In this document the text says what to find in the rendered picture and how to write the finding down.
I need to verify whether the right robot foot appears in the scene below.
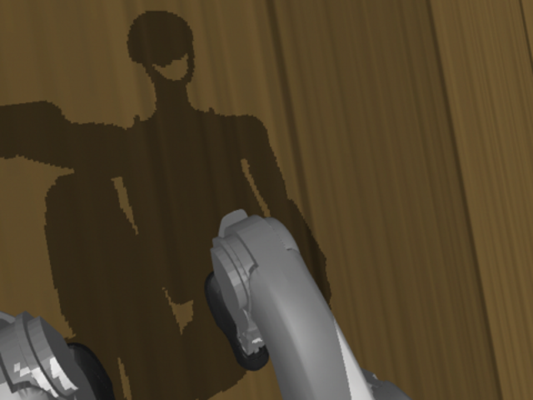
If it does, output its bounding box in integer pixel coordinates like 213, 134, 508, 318
204, 271, 269, 371

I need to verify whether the right robot hand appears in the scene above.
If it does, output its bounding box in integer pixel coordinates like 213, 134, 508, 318
361, 368, 412, 400

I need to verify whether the left robot foot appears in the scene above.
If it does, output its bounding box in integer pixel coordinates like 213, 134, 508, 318
67, 342, 116, 400

